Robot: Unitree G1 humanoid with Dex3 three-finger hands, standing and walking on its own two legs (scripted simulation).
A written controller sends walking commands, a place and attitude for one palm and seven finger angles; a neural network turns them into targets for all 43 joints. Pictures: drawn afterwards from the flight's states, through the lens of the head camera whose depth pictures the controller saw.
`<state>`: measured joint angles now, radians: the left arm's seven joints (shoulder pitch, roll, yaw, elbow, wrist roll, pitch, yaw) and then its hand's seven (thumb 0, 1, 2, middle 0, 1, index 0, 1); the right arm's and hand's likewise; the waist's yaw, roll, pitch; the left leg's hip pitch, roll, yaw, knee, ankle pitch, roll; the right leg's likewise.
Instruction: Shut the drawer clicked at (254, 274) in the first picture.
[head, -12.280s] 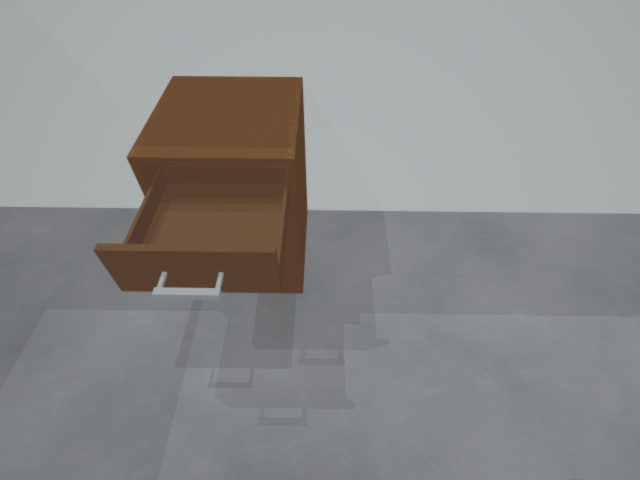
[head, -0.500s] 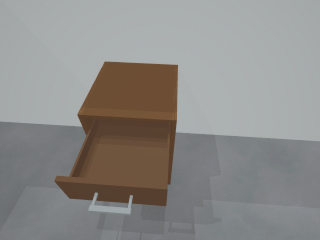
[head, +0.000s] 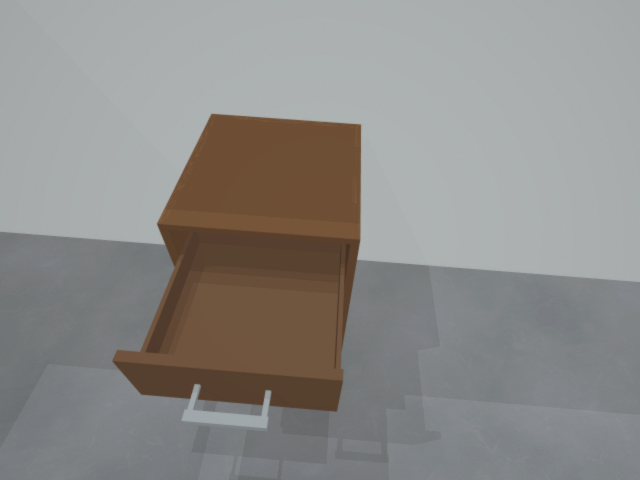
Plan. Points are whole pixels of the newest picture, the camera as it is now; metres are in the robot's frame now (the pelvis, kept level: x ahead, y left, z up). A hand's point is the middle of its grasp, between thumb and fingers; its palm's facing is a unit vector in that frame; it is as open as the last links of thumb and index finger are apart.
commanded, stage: look again from close up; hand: left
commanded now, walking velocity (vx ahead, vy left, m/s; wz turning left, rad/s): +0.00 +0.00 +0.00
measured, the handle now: (228, 407) +0.28 +0.17 -0.24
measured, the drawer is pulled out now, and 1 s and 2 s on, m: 0.30 0.30 0.30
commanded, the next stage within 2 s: raise the hand and make a fist in 0.46 s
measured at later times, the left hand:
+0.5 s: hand out of the picture -0.03 +0.15 -0.18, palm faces +0.02 -0.99 -0.17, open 7.4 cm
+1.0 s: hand out of the picture +0.11 +0.11 -0.10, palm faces -0.02 -1.00 +0.05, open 5.9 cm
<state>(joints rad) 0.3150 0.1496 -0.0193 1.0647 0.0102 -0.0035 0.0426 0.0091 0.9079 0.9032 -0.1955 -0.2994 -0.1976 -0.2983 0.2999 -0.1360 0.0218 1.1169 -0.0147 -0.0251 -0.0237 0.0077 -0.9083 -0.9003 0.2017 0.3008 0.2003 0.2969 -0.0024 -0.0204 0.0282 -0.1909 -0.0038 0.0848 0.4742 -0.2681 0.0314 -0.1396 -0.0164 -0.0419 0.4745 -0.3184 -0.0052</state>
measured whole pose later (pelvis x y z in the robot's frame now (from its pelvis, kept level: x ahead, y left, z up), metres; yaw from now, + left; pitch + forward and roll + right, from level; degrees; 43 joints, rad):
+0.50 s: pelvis -0.01 -0.01 +0.00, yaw +0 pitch -1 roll +0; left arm 0.34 0.14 -0.02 1.09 0.01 -0.01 0.04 0.01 0.90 0.90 -0.20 -0.30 -0.20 -0.30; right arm 0.30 -0.13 0.02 1.14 -0.01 -0.03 -0.02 0.01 -0.91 -0.90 0.20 0.30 0.20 0.30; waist 0.00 -0.02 0.04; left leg -0.17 0.00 0.08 0.43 -0.24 0.02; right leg -0.12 -0.01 -0.05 0.44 -0.29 -0.01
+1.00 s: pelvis -0.06 -0.03 -0.10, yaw +2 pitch +14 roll +1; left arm 0.47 0.13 0.02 0.20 -0.14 -0.60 -0.24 0.01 0.91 0.90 -0.47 -0.59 -0.47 -0.59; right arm 0.11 -0.26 -0.09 0.49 0.00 -0.23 0.02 0.01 -0.90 -0.90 0.20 0.30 0.20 0.30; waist -0.01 -0.08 -0.15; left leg -0.95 0.03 0.03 1.19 -0.48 -0.01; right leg -0.89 -0.02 -0.09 1.22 -0.57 -0.06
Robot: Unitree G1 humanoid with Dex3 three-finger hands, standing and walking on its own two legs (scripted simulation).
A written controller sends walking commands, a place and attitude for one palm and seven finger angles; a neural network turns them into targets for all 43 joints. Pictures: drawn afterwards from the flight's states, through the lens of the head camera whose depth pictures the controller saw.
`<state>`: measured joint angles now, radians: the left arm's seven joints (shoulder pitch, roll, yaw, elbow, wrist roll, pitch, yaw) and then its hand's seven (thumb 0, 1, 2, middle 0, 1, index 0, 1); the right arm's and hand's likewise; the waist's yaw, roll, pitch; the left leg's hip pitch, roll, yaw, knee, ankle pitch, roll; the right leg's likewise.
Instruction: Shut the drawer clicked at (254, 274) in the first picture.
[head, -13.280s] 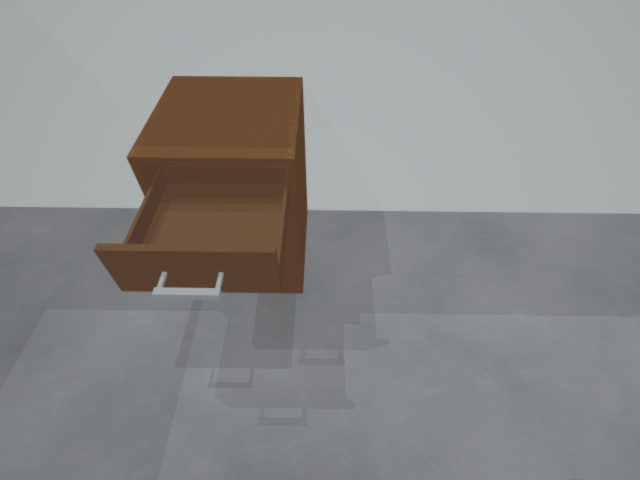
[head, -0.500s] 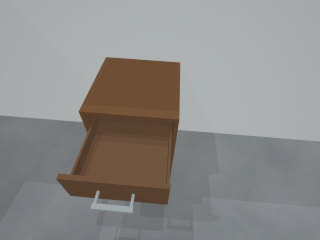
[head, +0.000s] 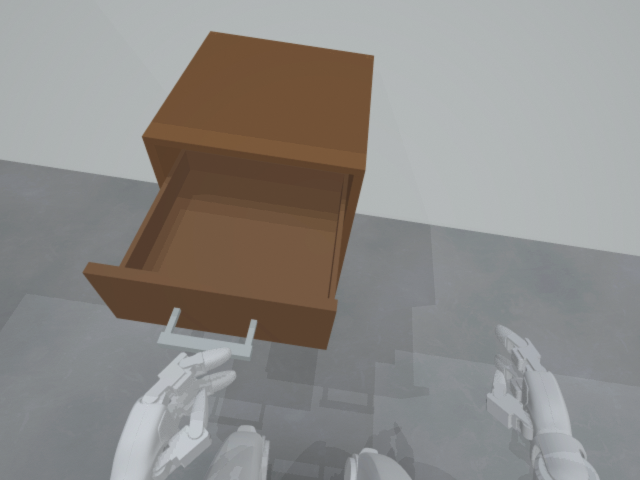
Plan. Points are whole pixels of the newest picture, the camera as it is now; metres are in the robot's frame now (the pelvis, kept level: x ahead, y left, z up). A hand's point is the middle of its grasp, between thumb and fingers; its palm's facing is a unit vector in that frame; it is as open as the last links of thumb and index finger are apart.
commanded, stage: raise the hand and make a fist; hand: left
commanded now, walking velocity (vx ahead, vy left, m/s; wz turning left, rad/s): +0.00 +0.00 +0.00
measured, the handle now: (209, 333) +0.34 +0.19 -0.14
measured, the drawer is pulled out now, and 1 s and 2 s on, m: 0.30 0.30 0.30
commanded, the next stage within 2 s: bring the fist close to the handle in 1.46 s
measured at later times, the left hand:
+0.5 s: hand (161, 422) +0.19 +0.19 -0.01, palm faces +0.04 -1.00 -0.05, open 3.5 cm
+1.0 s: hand (183, 459) +0.15 +0.16 -0.03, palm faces -0.12 -0.99 +0.07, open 3.2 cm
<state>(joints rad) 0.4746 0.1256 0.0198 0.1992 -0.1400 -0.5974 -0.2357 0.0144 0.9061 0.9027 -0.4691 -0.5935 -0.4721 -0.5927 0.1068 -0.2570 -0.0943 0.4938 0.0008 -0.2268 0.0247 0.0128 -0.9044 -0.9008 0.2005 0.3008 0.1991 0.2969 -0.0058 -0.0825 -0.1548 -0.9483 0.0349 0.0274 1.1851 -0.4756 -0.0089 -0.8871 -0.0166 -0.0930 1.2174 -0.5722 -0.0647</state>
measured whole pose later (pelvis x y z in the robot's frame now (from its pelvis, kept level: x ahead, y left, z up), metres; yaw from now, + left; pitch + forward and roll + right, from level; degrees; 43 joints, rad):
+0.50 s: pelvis -0.01 +0.01 -0.04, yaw -1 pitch +20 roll -3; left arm 0.56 0.18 0.12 -0.07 -0.22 -0.46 -0.18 0.02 0.90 0.90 -0.96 -1.13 -0.96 -1.13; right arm 0.24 -0.18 -0.06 0.59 0.02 -0.15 -0.03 0.02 -0.90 -0.90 0.21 0.30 0.20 0.30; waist -0.01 0.02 -0.19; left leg -1.19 0.06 -0.01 1.37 -0.53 0.01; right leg -1.09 0.00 -0.12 1.35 -0.61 -0.05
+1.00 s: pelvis -0.01 +0.05 -0.07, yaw -1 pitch +23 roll -5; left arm 0.65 0.15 -0.10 -0.18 -0.12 -0.46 -0.20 0.02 0.90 0.90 -1.37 -1.58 -1.37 -1.58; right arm 0.11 -0.16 0.01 0.41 0.00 -0.11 0.02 0.01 -0.90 -0.90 0.21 0.30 0.21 0.30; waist 0.02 0.02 -0.22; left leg -1.33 0.03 0.00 1.50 -0.57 0.06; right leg -1.21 -0.03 -0.12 1.46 -0.64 -0.01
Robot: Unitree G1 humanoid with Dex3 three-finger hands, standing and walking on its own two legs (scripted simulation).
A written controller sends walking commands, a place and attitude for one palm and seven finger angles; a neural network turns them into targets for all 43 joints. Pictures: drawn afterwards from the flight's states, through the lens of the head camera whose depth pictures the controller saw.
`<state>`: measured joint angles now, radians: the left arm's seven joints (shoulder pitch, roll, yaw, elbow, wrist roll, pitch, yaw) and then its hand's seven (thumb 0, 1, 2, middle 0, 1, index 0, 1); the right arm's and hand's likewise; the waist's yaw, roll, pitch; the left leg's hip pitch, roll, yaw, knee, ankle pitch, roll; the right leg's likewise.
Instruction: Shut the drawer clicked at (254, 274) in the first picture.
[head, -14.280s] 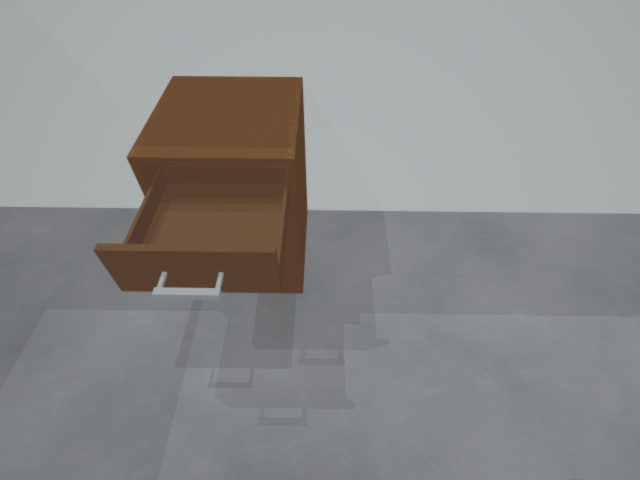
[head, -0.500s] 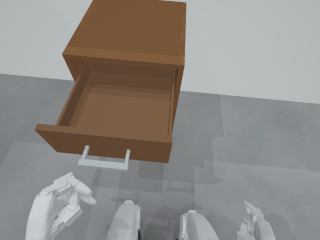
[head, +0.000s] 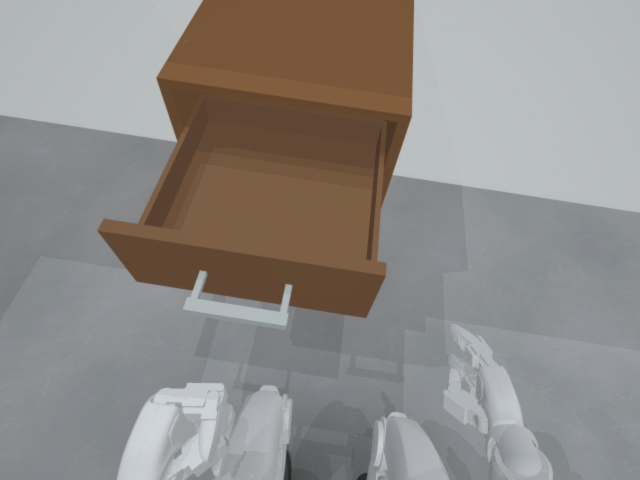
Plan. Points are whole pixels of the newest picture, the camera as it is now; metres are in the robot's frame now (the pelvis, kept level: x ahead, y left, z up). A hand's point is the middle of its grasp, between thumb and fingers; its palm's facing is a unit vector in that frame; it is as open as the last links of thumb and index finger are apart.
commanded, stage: raise the hand and make a fist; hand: left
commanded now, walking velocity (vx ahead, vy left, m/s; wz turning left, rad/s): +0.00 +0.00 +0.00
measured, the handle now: (240, 299) +0.35 +0.15 -0.07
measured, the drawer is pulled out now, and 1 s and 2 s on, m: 0.30 0.30 0.30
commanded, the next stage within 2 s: bring the fist close to the handle in 0.46 s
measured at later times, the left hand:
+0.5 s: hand (210, 434) +0.17 +0.13 +0.03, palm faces +0.00 -1.00 +0.00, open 3.3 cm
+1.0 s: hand (239, 407) +0.20 +0.12 -0.01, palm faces -0.09 -1.00 +0.01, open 3.3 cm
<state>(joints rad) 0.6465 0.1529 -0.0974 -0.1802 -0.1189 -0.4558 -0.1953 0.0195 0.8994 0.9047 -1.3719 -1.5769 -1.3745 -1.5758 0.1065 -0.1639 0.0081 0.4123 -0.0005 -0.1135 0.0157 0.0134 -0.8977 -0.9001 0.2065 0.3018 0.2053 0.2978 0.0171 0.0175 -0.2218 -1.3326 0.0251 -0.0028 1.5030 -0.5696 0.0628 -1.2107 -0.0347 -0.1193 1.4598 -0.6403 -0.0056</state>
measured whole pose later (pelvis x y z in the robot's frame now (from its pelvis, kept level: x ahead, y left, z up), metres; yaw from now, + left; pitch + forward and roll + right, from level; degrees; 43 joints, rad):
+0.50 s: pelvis +0.01 -0.01 +0.00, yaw +0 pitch +24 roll -5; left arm 0.70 0.17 -0.01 -0.21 -0.15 -0.49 -0.14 0.02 0.90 0.90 -1.39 -1.60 -1.39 -1.60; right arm 0.16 -0.19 -0.04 0.44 0.00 -0.09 0.01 0.02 -0.90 -0.90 0.20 0.30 0.20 0.30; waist 0.00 0.02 -0.24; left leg -1.36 0.04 -0.02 1.52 -0.59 0.04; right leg -1.24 -0.02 -0.13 1.48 -0.66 -0.03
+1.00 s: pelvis +0.01 -0.02 -0.03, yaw -1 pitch +27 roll -4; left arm 0.53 0.17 0.00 -0.07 -0.17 -0.54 -0.21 0.02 0.90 0.90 -1.39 -1.60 -1.40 -1.60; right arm 0.11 -0.19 -0.03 0.49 0.00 -0.11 0.02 0.01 -0.90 -0.90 0.20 0.30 0.20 0.30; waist -0.01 0.02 -0.24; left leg -1.47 0.05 -0.03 1.62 -0.62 0.02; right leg -1.36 -0.01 -0.14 1.59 -0.70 -0.05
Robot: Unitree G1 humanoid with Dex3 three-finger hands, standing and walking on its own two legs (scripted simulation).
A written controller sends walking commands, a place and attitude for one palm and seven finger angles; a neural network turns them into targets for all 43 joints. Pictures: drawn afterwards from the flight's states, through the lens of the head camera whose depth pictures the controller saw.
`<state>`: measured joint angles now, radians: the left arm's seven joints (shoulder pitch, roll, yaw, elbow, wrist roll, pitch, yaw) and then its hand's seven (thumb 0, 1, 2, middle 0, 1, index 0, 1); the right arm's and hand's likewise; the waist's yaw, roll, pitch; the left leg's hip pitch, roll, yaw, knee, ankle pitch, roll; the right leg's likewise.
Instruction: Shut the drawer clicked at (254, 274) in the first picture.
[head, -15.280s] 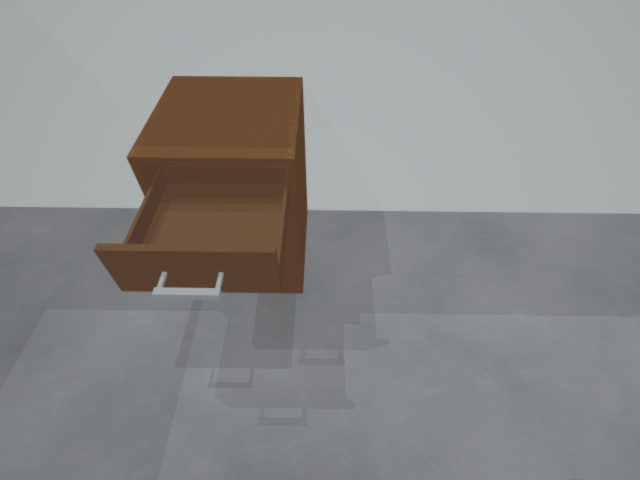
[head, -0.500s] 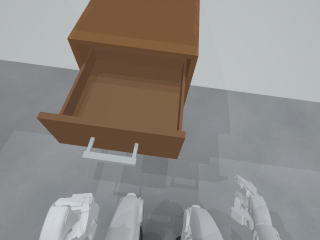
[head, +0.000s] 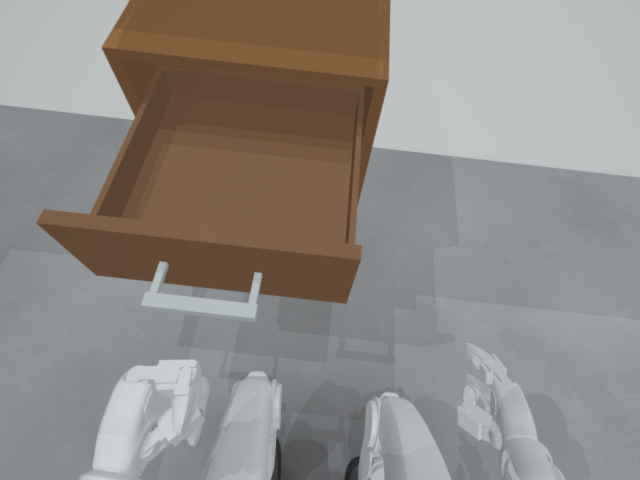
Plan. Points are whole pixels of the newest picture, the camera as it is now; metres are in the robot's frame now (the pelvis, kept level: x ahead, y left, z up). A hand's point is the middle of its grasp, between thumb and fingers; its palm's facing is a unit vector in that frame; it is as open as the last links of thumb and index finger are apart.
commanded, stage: bring the fist close to the handle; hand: left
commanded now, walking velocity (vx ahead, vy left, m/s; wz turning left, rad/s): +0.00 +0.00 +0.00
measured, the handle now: (205, 291) +0.35 +0.18 -0.04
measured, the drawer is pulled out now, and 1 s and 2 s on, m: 0.30 0.30 0.24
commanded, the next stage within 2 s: push the drawer shut in 0.96 s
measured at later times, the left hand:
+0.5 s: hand (211, 380) +0.24 +0.15 -0.04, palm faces -0.06 -1.00 +0.00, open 3.3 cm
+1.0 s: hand (218, 372) +0.25 +0.14 -0.05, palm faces -0.06 -1.00 -0.02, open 3.3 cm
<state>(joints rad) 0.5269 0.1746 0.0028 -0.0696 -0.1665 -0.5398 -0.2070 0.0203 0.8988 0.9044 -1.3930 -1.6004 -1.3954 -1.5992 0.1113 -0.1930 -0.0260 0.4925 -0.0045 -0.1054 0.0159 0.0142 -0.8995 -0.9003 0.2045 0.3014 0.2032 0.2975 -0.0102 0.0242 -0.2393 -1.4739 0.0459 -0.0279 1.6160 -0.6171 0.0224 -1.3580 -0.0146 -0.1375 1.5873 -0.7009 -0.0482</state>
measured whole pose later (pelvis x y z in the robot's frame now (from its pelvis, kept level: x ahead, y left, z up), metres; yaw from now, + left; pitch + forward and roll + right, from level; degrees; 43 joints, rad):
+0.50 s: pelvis -0.01 +0.00 -0.04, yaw -1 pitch +31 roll -5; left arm 0.32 0.20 0.01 0.05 -0.15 -0.54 -0.14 0.02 0.90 0.90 -1.39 -1.60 -1.40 -1.60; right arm 0.09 -0.21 0.00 0.50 -0.02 -0.08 0.02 0.01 -0.90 -0.90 0.20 0.30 0.20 0.30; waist -0.02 0.01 -0.24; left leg -1.64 0.05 -0.02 1.73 -0.63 0.03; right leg -1.53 -0.02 -0.13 1.71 -0.72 -0.05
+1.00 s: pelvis -0.01 +0.00 -0.04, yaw -1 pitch +32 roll -4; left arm 0.27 0.20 0.01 0.09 -0.14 -0.55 -0.13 0.02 0.90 0.90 -1.39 -1.60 -1.40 -1.60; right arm 0.09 -0.22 0.01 0.50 -0.01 -0.04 0.02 0.01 -0.90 -0.90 0.20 0.30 0.20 0.30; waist -0.02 0.01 -0.24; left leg -1.67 0.05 -0.03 1.75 -0.64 0.03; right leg -1.56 -0.02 -0.13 1.73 -0.73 -0.05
